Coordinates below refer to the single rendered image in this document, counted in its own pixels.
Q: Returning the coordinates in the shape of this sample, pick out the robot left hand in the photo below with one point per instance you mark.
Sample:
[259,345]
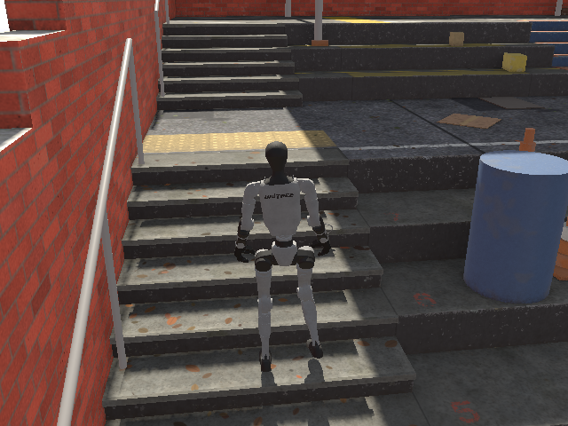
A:
[237,252]

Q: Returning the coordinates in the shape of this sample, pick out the left robot upper arm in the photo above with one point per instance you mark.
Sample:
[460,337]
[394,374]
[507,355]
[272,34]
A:
[248,205]

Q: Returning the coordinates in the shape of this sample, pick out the robot left foot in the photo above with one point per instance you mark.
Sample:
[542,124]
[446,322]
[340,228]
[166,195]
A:
[265,363]

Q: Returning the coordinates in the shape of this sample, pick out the robot right forearm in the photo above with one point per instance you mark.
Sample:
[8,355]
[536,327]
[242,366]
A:
[320,231]

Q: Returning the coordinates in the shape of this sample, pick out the robot left forearm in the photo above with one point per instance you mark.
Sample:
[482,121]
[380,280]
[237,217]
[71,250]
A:
[242,237]

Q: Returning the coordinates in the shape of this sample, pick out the right robot upper arm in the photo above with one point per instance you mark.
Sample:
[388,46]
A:
[311,200]

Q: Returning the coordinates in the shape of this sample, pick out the robot right hand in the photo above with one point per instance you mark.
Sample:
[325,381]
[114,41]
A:
[326,246]

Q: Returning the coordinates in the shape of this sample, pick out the robot left thigh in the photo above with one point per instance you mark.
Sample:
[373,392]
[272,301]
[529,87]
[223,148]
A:
[263,268]

